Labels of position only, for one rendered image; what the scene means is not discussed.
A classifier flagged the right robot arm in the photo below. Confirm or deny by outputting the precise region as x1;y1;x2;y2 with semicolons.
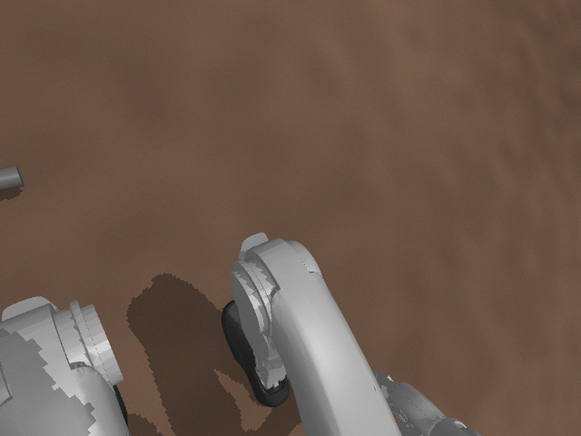
429;418;481;436

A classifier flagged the right robot hand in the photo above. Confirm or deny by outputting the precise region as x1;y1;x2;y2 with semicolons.
372;369;447;436

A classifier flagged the bottle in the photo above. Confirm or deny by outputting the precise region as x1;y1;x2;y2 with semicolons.
0;166;25;191

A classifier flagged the right robot foot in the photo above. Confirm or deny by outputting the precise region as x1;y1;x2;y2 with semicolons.
222;300;290;407

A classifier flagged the left robot foot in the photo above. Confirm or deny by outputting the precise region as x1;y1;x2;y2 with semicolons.
113;384;128;427

